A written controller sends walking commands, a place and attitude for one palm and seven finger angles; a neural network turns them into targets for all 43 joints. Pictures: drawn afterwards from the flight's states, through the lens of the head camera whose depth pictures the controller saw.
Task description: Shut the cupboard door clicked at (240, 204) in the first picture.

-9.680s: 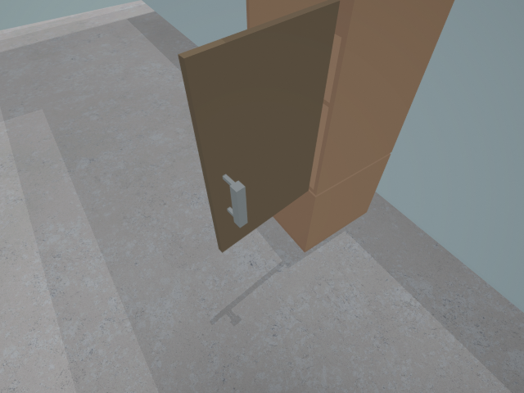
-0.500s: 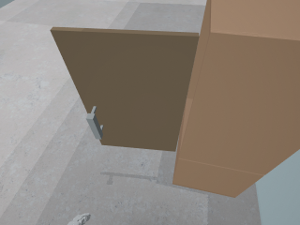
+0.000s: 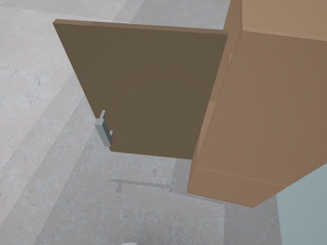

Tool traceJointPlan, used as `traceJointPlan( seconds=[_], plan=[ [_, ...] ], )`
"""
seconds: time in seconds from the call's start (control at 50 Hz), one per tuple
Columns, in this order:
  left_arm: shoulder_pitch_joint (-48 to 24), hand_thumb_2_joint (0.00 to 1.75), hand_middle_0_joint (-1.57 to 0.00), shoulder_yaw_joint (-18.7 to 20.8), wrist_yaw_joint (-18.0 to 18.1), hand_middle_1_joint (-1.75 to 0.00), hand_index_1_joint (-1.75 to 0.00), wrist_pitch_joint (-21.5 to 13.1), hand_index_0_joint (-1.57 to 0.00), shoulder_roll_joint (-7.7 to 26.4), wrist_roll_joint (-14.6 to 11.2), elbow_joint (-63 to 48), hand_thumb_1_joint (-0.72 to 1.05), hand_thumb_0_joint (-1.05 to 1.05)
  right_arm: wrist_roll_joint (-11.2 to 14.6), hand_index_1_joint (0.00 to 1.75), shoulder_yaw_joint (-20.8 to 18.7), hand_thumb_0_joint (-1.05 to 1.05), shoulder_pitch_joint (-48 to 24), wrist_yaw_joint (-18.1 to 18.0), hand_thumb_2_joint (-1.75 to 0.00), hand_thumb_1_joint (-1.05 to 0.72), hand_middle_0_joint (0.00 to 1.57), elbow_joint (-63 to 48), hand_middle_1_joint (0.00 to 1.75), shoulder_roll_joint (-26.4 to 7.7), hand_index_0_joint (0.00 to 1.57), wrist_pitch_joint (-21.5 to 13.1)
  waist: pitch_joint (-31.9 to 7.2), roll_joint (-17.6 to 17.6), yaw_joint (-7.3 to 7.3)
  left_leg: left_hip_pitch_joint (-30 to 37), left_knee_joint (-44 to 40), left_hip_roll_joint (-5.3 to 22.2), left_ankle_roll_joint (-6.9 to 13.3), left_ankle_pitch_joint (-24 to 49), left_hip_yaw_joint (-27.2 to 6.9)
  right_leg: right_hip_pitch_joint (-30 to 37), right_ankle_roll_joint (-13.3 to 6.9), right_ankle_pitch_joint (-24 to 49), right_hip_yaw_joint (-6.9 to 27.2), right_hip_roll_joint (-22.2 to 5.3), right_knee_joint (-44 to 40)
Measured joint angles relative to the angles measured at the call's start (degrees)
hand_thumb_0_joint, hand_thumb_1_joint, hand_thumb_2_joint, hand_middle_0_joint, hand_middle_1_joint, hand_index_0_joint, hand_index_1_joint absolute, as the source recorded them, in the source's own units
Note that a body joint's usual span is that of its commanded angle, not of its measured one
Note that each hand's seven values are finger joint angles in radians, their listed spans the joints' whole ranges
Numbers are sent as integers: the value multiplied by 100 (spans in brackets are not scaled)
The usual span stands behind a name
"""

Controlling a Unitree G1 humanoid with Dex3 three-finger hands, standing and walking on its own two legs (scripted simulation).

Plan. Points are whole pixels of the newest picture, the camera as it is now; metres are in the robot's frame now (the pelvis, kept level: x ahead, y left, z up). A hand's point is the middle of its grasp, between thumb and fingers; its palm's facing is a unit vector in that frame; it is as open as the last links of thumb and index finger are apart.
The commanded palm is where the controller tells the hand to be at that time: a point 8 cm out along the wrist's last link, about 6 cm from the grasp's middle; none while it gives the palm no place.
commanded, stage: come to a stop and stand still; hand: left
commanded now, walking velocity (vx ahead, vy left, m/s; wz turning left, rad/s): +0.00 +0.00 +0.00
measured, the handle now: (106, 128) +0.48 +0.23 -0.11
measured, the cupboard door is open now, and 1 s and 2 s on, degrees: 96 96 96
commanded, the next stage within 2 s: look again from close up in 0.56 s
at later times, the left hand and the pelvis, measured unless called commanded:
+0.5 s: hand out of the picture -0.04 +0.15 -0.18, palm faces +0.04 -0.98 -0.20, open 7.3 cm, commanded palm none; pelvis -0.04 -0.03 +0.00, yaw +1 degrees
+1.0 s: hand out of the picture -0.02 +0.15 -0.18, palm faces +0.04 -0.99 -0.14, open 7.4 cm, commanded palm none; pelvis +0.00 +0.00 +0.00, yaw +0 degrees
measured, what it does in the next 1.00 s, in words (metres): steps on the spot: right foot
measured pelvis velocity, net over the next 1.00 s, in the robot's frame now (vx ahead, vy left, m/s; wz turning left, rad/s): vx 0.00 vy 0.00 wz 0.00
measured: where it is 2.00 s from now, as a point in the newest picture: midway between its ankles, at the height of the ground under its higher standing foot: outside the picture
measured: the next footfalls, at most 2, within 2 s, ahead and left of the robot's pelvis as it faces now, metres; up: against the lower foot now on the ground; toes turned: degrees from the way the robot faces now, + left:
right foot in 0.04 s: -0.02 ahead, -0.13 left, +0.00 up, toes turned -2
right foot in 1.46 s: +0.06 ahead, -0.09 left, +0.00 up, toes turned +2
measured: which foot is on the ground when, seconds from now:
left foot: down 0.00-1.00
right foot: up 0.00-0.02, down 0.04-1.00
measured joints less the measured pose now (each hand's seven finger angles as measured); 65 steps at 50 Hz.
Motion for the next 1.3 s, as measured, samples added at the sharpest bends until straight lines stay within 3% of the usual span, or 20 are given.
traceJointPlan(
  seconds=[0.04,0.1,0.14,0.26,0.42,0.64,0.96,1.28,1.3],
  plan=[
    [149,90,-19,-63,58,-30,-30,-149,-20,6,41,-77,91,0,79,30,-18,1,57,41,-89,-91,21,-63,30,-52,20,15,-96,-46,62,-184,346,31,-93,-113,71,333,0,846,75,-49,-961],
    [290,90,-19,-183,114,-30,-30,-287,-20,-183,111,-114,91,0,82,30,-101,1,125,87,-89,-91,20,-214,30,-194,20,46,-52,228,-54,-413,1143,60,-70,-810,-233,390,-126,501,-64,156,-786],
    [409,90,-19,-251,134,-30,-30,-339,-20,-281,119,-152,91,0,83,30,-108,1,232,113,-89,-91,20,-264,30,-204,20,86,-114,250,-113,-396,1371,-41,-35,-928,-231,466,-184,413,-140,183,-749],
    [541,89,-20,-320,157,-30,-30,-252,-20,-295,61,-119,92,1,54,30,59,1,548,171,-89,-91,20,-205,30,64,19,37,-352,-88,-106,90,701,-231,173,-294,-68,538,-211,346,-203,162,-562],
    [819,89,-20,-368,66,-30,-30,-315,-20,-237,60,-53,92,1,20,30,173,1,811,179,-89,-93,20,-25,30,138,20,32,-525,-141,-48,83,73,-263,146,17,-93,489,-268,791,-210,178,-1139],
    [1179,90,-20,-375,56,-30,-30,-327,-20,-174,26,379,91,1,58,30,269,1,1218,161,-89,-91,20,477,30,236,20,-48,-573,-267,-35,146,-136,-322,171,135,-99,566,-220,816,-210,136,-1351],
    [988,90,-19,-477,104,-30,-30,-441,-20,-400,22,662,91,0,125,30,335,2,797,66,-89,-93,20,821,30,305,20,-232,-496,-335,54,485,-316,-476,320,-19,43,919,-36,764,-73,-21,-1624],
    [803,90,-19,-450,149,-30,-30,-420,-20,-257,64,666,91,0,125,30,331,1,536,64,-89,-92,20,698,30,191,20,-255,-445,-356,34,592,-419,-619,467,-45,132,1026,129,775,1,-169,-1748],
    [1067,89,-20,-217,125,-30,-30,-34,-20,-269,-106,-339,91,1,177,30,353,1,597,32,-89,-92,20,426,30,180,20,-370,-326,-352,-45,526,-311,-625,470,-67,99,913,115,746,-62,-181,-1523]
  ],
)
